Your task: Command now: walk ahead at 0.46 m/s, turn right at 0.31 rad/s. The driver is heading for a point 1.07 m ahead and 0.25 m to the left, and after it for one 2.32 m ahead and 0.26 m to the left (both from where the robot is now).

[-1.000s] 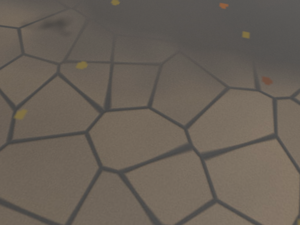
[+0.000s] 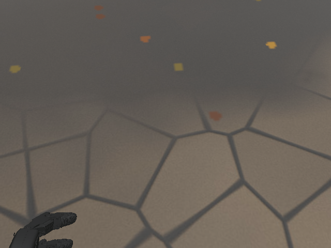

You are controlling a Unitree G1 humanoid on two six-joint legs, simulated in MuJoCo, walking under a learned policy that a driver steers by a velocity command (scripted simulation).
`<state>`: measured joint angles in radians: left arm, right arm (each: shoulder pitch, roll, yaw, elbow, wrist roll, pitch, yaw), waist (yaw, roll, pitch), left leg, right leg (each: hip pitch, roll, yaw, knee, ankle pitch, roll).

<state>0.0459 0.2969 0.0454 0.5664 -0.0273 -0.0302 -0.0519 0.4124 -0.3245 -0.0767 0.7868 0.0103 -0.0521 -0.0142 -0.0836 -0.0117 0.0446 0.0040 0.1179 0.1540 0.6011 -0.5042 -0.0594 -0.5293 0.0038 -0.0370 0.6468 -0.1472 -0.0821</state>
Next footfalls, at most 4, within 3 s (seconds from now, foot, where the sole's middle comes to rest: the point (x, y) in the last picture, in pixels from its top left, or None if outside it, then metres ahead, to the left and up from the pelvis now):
0.54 left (135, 246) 0.46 0.11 -0.75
0.98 right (161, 168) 0.78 -0.01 -0.75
1.50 left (78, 158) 0.86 0.36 -0.75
1.96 right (106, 111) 1.13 0.24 -0.75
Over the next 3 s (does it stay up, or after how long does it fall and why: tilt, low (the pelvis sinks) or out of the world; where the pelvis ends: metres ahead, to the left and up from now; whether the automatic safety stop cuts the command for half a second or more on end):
stays up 0.99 0.29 0.03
